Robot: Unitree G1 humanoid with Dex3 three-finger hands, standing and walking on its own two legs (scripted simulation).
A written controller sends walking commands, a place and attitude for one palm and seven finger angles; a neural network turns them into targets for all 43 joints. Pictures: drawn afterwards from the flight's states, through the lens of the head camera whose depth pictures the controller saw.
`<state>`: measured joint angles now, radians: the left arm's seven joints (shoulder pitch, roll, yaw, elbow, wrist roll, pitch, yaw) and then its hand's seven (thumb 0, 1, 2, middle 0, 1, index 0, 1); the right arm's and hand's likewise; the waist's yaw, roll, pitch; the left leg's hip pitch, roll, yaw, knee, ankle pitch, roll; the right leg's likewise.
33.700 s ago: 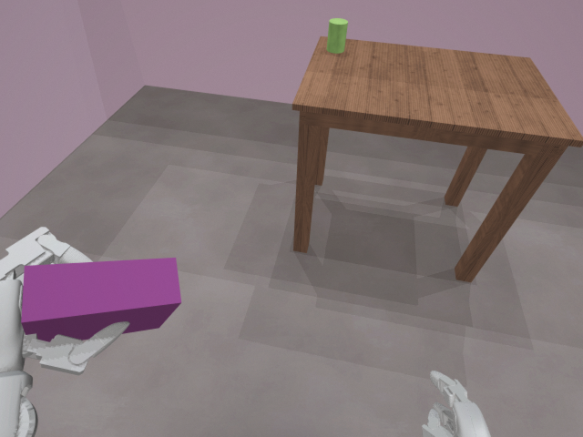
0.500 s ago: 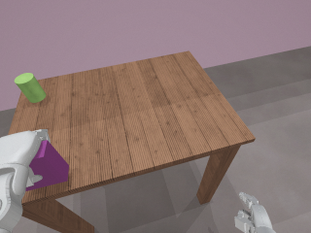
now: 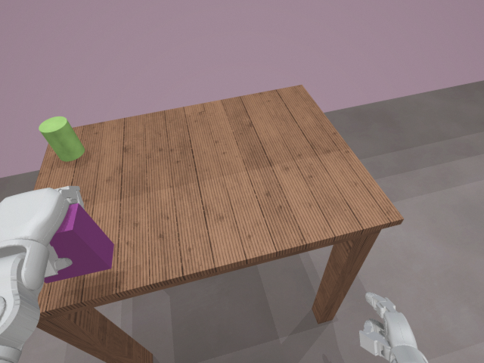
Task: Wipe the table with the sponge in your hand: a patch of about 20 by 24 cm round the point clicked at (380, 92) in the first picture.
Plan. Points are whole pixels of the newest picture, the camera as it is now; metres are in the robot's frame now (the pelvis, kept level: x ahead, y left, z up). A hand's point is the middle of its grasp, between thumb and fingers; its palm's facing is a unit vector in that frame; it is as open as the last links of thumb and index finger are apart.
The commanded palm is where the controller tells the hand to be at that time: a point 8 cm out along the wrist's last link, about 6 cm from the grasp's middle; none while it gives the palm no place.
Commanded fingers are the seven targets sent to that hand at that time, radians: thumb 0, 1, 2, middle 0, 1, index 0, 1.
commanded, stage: lift the sponge slowly off the table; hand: left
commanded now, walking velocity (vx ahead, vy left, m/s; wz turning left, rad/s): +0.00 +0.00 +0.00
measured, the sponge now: (68, 251) +0.24 +0.34 +0.05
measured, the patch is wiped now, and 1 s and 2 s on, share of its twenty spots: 1.00 1.00 1.00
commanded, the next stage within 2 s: bring the sponge back beside the body in 0.56 s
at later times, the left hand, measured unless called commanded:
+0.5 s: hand (41, 222) +0.24 +0.34 +0.14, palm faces +0.04 +0.00 -1.00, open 9.1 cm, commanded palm +0.21 +0.33 +0.20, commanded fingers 0.00 0.10 1.30 -1.20 -1.60 -1.20 -1.60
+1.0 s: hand (57, 232) +0.23 +0.31 +0.13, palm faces +0.04 -0.03 -1.00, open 9.1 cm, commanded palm +0.20 +0.31 +0.19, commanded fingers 0.00 0.10 1.30 -1.20 -1.60 -1.20 -1.60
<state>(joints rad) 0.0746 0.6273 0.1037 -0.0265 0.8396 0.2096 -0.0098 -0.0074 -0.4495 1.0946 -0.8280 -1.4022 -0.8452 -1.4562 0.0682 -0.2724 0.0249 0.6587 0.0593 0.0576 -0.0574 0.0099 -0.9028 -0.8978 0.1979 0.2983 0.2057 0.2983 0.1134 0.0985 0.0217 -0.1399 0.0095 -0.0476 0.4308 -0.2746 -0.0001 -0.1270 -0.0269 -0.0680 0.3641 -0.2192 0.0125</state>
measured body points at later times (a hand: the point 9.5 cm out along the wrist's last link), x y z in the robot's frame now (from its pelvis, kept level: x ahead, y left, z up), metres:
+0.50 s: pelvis +0.00 -0.01 +0.00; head +0.01 -0.04 +0.45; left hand +0.23 +0.33 +0.19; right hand +0.22 -0.22 -0.10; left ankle -0.03 +0.12 -0.74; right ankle -0.02 -0.13 -0.74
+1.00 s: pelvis +0.00 -0.01 +0.00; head +0.00 -0.05 +0.45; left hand +0.23 +0.31 +0.18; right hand +0.22 -0.22 -0.10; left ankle -0.03 +0.12 -0.74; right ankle -0.02 -0.13 -0.74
